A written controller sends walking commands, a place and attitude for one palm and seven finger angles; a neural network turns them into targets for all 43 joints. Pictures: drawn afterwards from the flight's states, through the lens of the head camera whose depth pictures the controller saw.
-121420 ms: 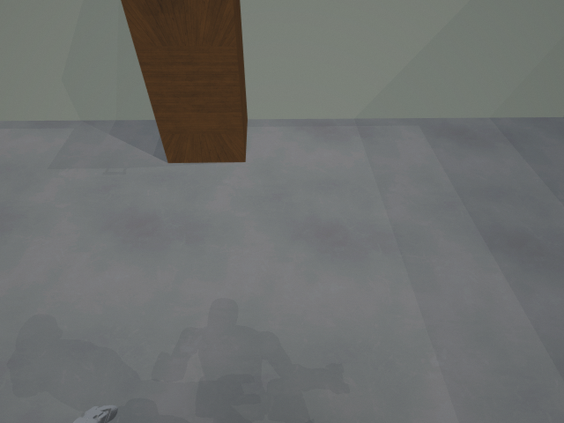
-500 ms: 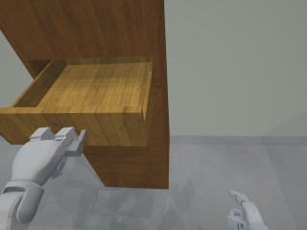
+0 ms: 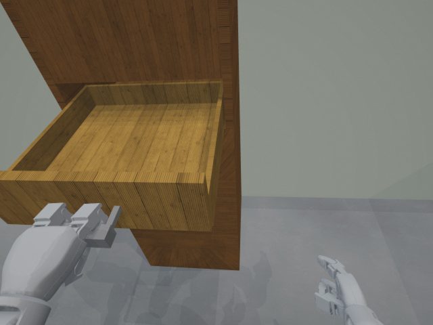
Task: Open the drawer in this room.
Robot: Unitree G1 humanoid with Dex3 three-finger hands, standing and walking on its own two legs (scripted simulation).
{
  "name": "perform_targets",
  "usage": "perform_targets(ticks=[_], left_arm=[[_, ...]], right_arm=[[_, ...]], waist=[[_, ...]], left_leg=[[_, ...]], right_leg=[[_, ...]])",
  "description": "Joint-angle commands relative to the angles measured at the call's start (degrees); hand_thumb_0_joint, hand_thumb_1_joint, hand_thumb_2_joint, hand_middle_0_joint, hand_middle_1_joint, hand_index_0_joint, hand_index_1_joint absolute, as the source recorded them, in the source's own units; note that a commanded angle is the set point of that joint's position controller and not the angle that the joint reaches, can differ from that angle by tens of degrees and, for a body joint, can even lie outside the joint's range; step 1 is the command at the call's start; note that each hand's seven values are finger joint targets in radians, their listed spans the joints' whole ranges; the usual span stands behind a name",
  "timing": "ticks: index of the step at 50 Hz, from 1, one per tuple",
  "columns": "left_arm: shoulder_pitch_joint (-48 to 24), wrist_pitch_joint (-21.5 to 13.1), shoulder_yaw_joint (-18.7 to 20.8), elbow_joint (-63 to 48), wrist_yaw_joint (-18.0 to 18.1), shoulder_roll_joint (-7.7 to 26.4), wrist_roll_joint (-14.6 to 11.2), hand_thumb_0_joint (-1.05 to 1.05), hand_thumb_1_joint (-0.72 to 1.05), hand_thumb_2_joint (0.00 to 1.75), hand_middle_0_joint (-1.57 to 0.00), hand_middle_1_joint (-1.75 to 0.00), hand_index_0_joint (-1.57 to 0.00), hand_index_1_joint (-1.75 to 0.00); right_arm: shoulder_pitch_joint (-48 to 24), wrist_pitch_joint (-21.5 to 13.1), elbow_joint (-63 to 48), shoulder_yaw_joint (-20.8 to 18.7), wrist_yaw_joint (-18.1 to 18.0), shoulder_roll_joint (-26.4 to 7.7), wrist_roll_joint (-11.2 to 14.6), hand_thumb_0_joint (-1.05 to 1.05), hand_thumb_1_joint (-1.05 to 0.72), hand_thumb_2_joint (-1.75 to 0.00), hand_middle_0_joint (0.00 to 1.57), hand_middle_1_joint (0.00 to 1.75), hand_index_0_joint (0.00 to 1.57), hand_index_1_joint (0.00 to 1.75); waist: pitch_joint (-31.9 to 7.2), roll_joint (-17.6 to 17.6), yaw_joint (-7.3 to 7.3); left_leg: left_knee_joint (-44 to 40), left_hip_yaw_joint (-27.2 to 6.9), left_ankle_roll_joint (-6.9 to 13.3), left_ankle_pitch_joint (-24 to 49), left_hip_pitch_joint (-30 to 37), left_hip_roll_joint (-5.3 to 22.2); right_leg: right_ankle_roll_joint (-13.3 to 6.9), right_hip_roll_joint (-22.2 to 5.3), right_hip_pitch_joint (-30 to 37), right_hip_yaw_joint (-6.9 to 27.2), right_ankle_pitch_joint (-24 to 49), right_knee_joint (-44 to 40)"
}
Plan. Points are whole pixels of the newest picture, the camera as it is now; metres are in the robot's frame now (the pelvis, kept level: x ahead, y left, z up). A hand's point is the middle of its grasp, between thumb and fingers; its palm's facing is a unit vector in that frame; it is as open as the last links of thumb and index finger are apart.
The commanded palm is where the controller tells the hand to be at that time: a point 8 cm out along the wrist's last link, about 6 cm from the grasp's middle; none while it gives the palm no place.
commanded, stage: open the thumb to release the handle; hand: left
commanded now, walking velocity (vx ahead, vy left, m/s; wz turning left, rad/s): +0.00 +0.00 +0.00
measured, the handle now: (81, 222) +0.23 +0.24 +0.14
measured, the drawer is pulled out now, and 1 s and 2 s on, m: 0.30 0.30 0.30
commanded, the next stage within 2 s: lift the hand off the handle in 0.60 s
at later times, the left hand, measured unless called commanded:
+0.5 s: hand (71, 260) +0.17 +0.24 +0.13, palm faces +0.09 -0.07 -0.99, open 10.1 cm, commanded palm +0.14 +0.25 +0.18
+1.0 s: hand (80, 258) +0.18 +0.23 +0.12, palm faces +0.11 -0.09 -0.99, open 13.8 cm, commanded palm +0.16 +0.23 +0.18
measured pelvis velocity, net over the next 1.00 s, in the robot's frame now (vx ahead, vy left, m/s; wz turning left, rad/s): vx -0.03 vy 0.00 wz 0.05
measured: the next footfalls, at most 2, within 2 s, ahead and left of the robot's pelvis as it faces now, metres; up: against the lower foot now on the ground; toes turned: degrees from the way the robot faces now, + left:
none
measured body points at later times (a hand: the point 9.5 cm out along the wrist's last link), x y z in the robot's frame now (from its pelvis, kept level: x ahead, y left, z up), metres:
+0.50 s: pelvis -0.02 +0.00 +0.00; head -0.03 -0.05 +0.45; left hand +0.16 +0.24 +0.18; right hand +0.21 -0.20 -0.09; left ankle +0.02 +0.12 -0.73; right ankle -0.03 -0.12 -0.73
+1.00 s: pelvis -0.03 +0.00 +0.01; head -0.05 -0.05 +0.45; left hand +0.17 +0.23 +0.17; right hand +0.20 -0.19 -0.09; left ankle +0.01 +0.12 -0.73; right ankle -0.03 -0.12 -0.73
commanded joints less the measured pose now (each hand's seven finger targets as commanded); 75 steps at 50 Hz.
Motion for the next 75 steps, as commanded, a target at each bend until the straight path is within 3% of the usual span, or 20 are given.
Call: perform_targets(ticks=[1, 4, 5, 8, 12, 22, 25, 34, 35, 39, 45, 52, 54, 57, 59, 60, 69, 70, 74, 75], left_arm=[[1.11, 1.61, 13.97, -9.1, 3.84, 9.77, -0.22, 0.0, 0.9, 0.9, -0.4, -1.35, -0.4, -1.35], [1.35, 1.57, 15.35, -10.46, 3.83, 11.09, -0.61, 0.0, 0.9, 0.9, -0.4, -1.35, -0.4, -1.35], [-14.29, 1.04, 14.49, -6.83, 4.03, 12.75, 0.77, 0.0, 0.9, 0.9, -0.4, -1.35, -0.4, -1.35], [-11.52, 0.02, 14.96, -0.94, 3.72, 11.76, 1.01, 0.0, 0.69, 0.81, -0.38, -1.33, -0.38, -1.33], [-15.83, -0.72, 13.23, -1.7, 2.56, 11.66, 0.33, 0.0, 0.41, 0.69, -0.36, -1.3, -0.36, -1.3], [-17.01, -0.46, 11.44, 1.91, 0.16, 10.98, 0.55, 0.0, -0.29, 0.39, -0.32, -1.22, -0.32, -1.22], [-20.25, -0.81, 9.62, 2.19, -0.41, 9.97, 0.53, 0.0, -0.5, 0.3, -0.3, -1.2, -0.3, -1.2], [-22.43, -1.33, 11.16, 3.78, -1.31, 12.2, 1.19, 0.0, -0.5, 0.3, -0.3, -1.2, -0.3, -1.2], [-20.61, -1.42, -1.01, -0.3, -2.19, -0.22, 0.89, 0.0, -0.5, 0.3, -0.3, -1.2, -0.3, -1.2], [-22.44, -1.2, 4.23, -0.74, -1.05, 6.61, 2.52, 0.0, -0.5, 0.3, -0.3, -1.2, -0.3, -1.2], [-30.1, 0.03, -1.42, 0.74, -1.36, 3.37, 6.25, 0.0, -0.5, 0.3, -0.3, -1.2, -0.3, -1.2], [-37.45, 0.32, -1.25, 2.25, -2.9, 5.56, 5.67, 0.0, -0.5, 0.3, -0.3, -1.2, -0.3, -1.2], [-37.26, 0.25, 2.62, 0.3, -3.0, 9.25, 4.54, 0.0, -0.5, 0.3, -0.3, -1.2, -0.3, -1.2], [-39.62, -0.07, -1.05, -0.32, -4.12, 5.62, 3.54, 0.0, -0.5, 0.3, -0.3, -1.2, -0.3, -1.2], [-40.68, -0.34, 2.87, -2.28, -4.31, 9.43, 2.13, 0.0, -0.5, 0.3, -0.3, -1.2, -0.3, -1.2], [-40.71, -0.54, 0.13, -4.11, -4.61, 6.84, 2.37, 0.0, -0.5, 0.3, -0.3, -1.2, -0.3, -1.2], [-43.29, 3.74, 3.06, 1.18, -6.99, 9.68, 0.91, 0.0, -0.5, 0.3, -0.3, -1.2, -0.3, -1.2], [-46.16, 4.21, 0.31, 0.79, -7.65, 7.98, 1.75, 0.0, -0.5, 0.3, -0.3, -1.2, -0.3, -1.2], [-50.83, 4.45, 5.49, -1.55, -8.53, 14.38, 0.44, 0.0, -0.5, 0.3, -0.3, -1.2, -0.3, -1.2], [-51.8, 4.46, 2.97, -0.89, -9.08, 12.45, 1.39, 0.0, -0.5, 0.3, -0.3, -1.2, -0.3, -1.2]], right_arm=[[-9.52, -3.09, -9.07, -2.18, -0.56, -4.81, 0.02, 0.0, -0.9, -0.9, 0.2, 0.3, 0.2, 0.3], [-10.56, -3.07, -9.43, -2.29, -0.63, -5.42, 0.3, 0.0, -0.9, -0.9, 0.2, 0.3, 0.2, 0.3], [-10.07, -2.88, -7.23, -1.72, -1.08, -4.46, -0.22, 0.0, -0.9, -0.9, 0.2, 0.3, 0.2, 0.3], [-9.42, -3.62, -7.11, -2.58, -1.98, -4.15, -0.13, 0.0, -0.9, -0.9, 0.2, 0.3, 0.2, 0.3], [-9.52, -4.05, -6.21, -2.89, -2.2, -4.35, -0.09, 0.0, -0.9, -0.9, 0.2, 0.3, 0.2, 0.3], [-10.86, -4.03, -5.48, -2.26, -2.23, -4.11, -0.01, 0.0, -0.9, -0.9, 0.2, 0.3, 0.2, 0.3], [-10.98, -4.65, -5.42, -1.81, -2.3, -3.72, -0.08, 0.0, -0.9, -0.9, 0.2, 0.3, 0.2, 0.3], [-11.8, -4.88, -5.07, -2.13, -2.62, -4.22, 0.24, 0.0, -0.9, -0.9, 0.2, 0.3, 0.2, 0.3], [-12.12, -5.4, -6.59, -1.62, -1.8, -2.97, -0.2, 0.0, -0.9, -0.9, 0.2, 0.3, 0.2, 0.3], [-12.01, -5.55, -5.8, -2.05, -1.57, -4.0, -0.19, 0.0, -0.9, -0.9, 0.2, 0.3, 0.2, 0.3], [-12.13, -5.17, -5.19, -1.5, -1.45, -2.97, -0.56, 0.0, -0.9, -0.9, 0.2, 0.3, 0.2, 0.3], [-12.73, -4.85, -4.18, -1.41, -2.4, -3.1, -0.23, 0.0, -0.9, -0.9, 0.2, 0.3, 0.2, 0.3], [-13.84, -5.49, -4.63, -1.24, -2.5, -3.15, 0.25, 0.0, -0.9, -0.9, 0.2, 0.3, 0.2, 0.3], [-13.42, -5.35, -4.2, -1.16, -2.27, -2.64, 0.13, 0.0, -0.9, -0.9, 0.2, 0.3, 0.2, 0.3], [-14.28, -6.13, -4.38, -1.19, -2.28, -3.08, 0.65, 0.0, -0.9, -0.9, 0.2, 0.3, 0.2, 0.3], [-14.19, -6.45, -4.84, -0.66, -1.96, -2.13, 0.05, 0.0, -0.9, -0.9, 0.2, 0.3, 0.2, 0.3], [-15.32, -5.45, -3.88, -0.53, -1.09, -3.51, 1.7, 0.0, -0.9, -0.9, 0.2, 0.3, 0.2, 0.3], [-15.67, -5.42, -4.03, -0.04, -0.91, -2.84, 1.06, 0.0, -0.9, -0.9, 0.2, 0.3, 0.2, 0.3], [-16.55, -5.34, -4.32, -0.24, -1.29, -3.69, 1.81, 0.0, -0.9, -0.9, 0.2, 0.3, 0.2, 0.3], [-16.7, -5.41, -4.37, 0.29, -1.12, -2.83, 1.17, 0.0, -0.9, -0.9, 0.2, 0.3, 0.2, 0.3]], waist=[[-4.73, -2.13, 3.71], [-5.74, -0.84, 4.34], [-2.71, -1.96, 1.43], [-2.92, -2.32, 3.16], [-6.06, -2.12, 3.03], [-2.8, -5.38, 3.12], [-2.95, -3.17, 2.67], [-2.88, -2.48, 3.13], [-2.94, -2.04, 2.39], [-3.04, -2.78, 2.51], [-3.41, -3.56, 1.8], [-4.82, -3.27, 2.05], [-6.01, -1.54, 2.78], [-4.14, -1.95, 2.02], [-5.18, 0.7, 2.5], [-6.89, -0.82, 2.88], [-1.84, -1.93, 2.49], [-3.57, -2.16, 3.03], [-5.5, -0.41, 3.07], [-6.99, -0.91, 3.68]], left_leg=[[-3.49, 0.16, 0.84, 14.86, 5.82, -2.29], [-3.47, 0.18, 0.57, 15.21, 6.54, -2.23], [-3.63, -0.36, 0.75, 12.54, 5.23, -2.79], [-3.97, -0.32, 1.02, 11.06, 6.38, -3.1], [-4.21, -0.41, 0.9, 12.97, 7.89, -3.27], [-5.66, -0.42, 1.09, 10.32, 6.58, -3.55], [-6.0, -0.28, 1.04, 9.16, 7.43, -3.38], [-6.59, -0.42, 1.0, 8.55, 8.76, -3.45], [-7.0, -0.25, 1.2, 9.58, 9.3, -3.75], [-7.47, -0.71, 0.93, 8.85, 9.4, -3.15], [-8.57, -0.51, 1.29, 7.55, 10.21, -3.27], [-10.12, -0.71, 1.44, 8.39, 11.65, -3.64], [-9.94, -1.11, 1.36, 9.27, 12.51, -3.34], [-10.94, -1.08, 1.26, 10.09, 12.78, -3.45], [-11.23, -1.39, 1.01, 9.62, 13.3, -3.11], [-11.14, -1.14, 1.14, 11.01, 13.63, -3.45], [-13.68, -1.36, 0.46, 6.97, 10.8, -2.77], [-14.02, -1.0, 0.62, 7.68, 10.77, -3.32], [-13.63, -1.45, 0.82, 7.13, 11.97, -3.15], [-13.75, -1.21, 0.72, 8.16, 11.96, -3.68]], right_leg=[[0.6, 0.2, -1.42, -1.97, 16.25, -5.73], [0.36, 0.41, -0.69, -0.97, 16.88, -5.98], [0.46, 0.35, -3.93, -2.1, 13.14, -6.23], [0.33, 0.43, -3.65, -1.76, 11.2, -7.32], [0.34, 0.19, -2.08, -1.91, 13.23, -7.26], [0.52, -0.11, -1.7, -1.73, 10.55, -8.94], [0.55, -0.23, -2.42, -2.25, 7.85, -9.53], [0.16, 0.09, -1.66, -0.94, 6.57, -11.1], [0.42, -0.5, -2.28, -2.6, 7.61, -10.35], [0.04, 0.3, -2.3, -2.06, 6.32, -10.8], [-0.11, -0.19, -2.62, -2.32, 4.27, -11.21], [-0.05, -0.1, -0.34, -2.27, 5.68, -12.23], [-0.34, 0.15, 1.29, -1.77, 6.69, -12.14], [-0.08, 0.06, 0.53, -2.87, 7.05, -12.54], [-0.42, 0.43, 1.86, -2.33, 7.08, -12.4], [-0.3, 0.04, 2.23, -3.09, 7.36, -11.88], [-0.14, 0.43, 2.13, -2.79, 5.09, -13.09], [-0.15, 0.1, 3.06, -3.09, 4.82, -12.73], [-0.24, 0.15, 4.01, -1.95, 4.9, -13.31], [-0.28, 0.0, 4.53, -2.49, 4.41, -12.7]])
